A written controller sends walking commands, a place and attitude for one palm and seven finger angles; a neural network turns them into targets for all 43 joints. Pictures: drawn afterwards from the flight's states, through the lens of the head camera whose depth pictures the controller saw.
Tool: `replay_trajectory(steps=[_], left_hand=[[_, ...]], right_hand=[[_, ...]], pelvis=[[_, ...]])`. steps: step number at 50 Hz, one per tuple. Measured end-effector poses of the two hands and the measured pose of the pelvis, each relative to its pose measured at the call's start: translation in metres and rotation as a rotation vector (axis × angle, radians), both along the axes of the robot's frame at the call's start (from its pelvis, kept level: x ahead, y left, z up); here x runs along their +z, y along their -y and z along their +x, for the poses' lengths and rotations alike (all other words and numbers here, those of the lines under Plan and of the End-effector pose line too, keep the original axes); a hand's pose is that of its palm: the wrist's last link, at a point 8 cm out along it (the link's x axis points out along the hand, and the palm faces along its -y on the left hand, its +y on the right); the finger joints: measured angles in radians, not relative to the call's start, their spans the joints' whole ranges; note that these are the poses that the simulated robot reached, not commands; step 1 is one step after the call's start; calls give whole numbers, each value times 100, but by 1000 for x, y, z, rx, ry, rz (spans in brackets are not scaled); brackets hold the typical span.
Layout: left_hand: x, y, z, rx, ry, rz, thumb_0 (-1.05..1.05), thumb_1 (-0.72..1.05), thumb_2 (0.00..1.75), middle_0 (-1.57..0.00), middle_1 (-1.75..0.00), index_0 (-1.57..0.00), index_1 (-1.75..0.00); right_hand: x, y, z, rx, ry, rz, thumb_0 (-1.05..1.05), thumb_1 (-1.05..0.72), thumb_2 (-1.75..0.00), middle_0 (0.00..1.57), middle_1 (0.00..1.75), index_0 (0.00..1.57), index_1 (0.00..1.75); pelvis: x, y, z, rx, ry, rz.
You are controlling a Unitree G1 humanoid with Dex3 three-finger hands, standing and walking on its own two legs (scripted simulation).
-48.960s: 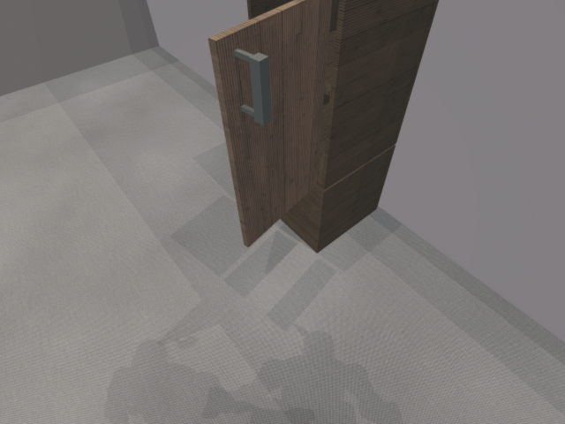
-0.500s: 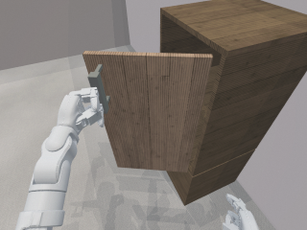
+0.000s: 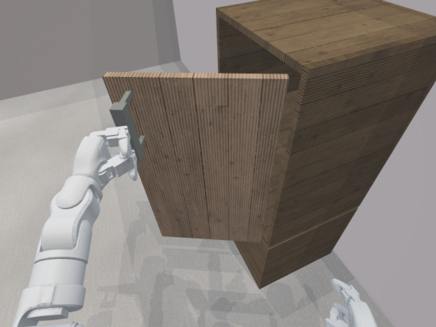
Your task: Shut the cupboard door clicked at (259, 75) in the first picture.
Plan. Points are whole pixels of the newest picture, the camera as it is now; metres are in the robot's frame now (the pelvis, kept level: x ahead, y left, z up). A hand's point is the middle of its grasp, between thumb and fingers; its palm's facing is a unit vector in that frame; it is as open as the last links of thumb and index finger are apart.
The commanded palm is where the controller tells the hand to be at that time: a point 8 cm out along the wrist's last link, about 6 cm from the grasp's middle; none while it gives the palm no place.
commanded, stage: push the door shut along its arc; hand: left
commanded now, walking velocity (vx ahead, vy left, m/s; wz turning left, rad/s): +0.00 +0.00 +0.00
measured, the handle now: (131, 126) +0.44 +0.20 +0.16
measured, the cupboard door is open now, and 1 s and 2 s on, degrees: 61 46 34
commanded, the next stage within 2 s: pull the fist back off the door in 1.98 s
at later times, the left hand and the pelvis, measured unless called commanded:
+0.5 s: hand (131, 149) +0.37 +0.18 +0.16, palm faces -0.07 -1.00 -0.03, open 3.0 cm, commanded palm +0.37 +0.23 +0.16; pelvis -0.01 +0.00 +0.00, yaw +1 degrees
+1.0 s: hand (154, 125) +0.44 +0.15 +0.17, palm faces -0.21 -0.98 -0.04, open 3.1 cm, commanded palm +0.44 +0.19 +0.16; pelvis -0.01 +0.02 -0.01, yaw +1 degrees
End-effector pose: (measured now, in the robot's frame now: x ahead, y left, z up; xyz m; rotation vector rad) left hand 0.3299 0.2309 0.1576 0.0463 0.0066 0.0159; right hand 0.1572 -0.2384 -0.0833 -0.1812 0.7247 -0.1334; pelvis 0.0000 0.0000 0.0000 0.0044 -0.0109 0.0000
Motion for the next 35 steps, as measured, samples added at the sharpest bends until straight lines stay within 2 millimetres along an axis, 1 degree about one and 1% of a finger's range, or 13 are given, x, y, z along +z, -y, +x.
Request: replay_trajectory(steps=[6, 10, 16, 21, 25, 31, 35], left_hand=[[11, 11, 6, -23, 48, -17, 1, 90, 90, -130, -150, -130, -150], [7, 7, 10, -13, 12, -22, 1, 89, 90, -130, -150, -130, -150], [6, 1, 12, -38, 10, -12, 0, 84, 89, -130, -150, -130, -150], [6, -3, 17, -66, 17, -12, 1, 82, 90, -130, -150, -130, -150], [7, -4, 26, -84, 15, -12, 1, 83, 91, -130, -150, -130, -150], [8, -3, 42, -114, 8, -5, 1, 87, 95, -130, -150, -130, -150], [8, 1, 57, -144, 3, -5, 1, 89, 96, -130, -150, -130, -150]], right_hand=[[-1, -2, 1, 1, 9, 18, 1, -91, -90, 20, 30, 20, 29], [-2, -1, -2, -6, 1, 28, 1, -91, -90, 20, 30, 20, 29], [-3, 6, -10, -20, -20, 8, 1, -91, -90, 21, 30, 20, 29], [-6, 11, -20, -32, -47, -18, 1, -91, -90, 20, 30, 20, 29], [-9, 13, -30, -38, -73, -33, 1, -91, -90, 20, 30, 20, 29], [-14, 11, -46, -47, -112, -45, 1, -91, -90, 20, 30, 20, 29], [-19, 7, -59, -54, -141, -47, 1, -91, -90, 20, 30, 20, 29]], pelvis=[[0, 2, 1, -3, -5, 4], [0, 4, 1, -8, -7, 7], [-1, 5, 0, -7, -6, 4], [-2, 4, -5, 2, -10, 0], [-2, 1, -10, 10, -18, -4], [-3, -4, -15, 17, -35, -10], [-4, -9, -16, 20, -48, -13]])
